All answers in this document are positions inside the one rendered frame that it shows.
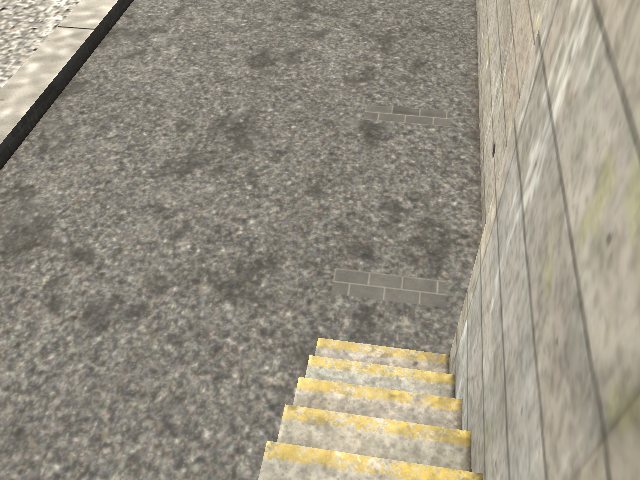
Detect stairs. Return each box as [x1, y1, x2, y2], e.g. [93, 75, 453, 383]
[258, 338, 483, 480]

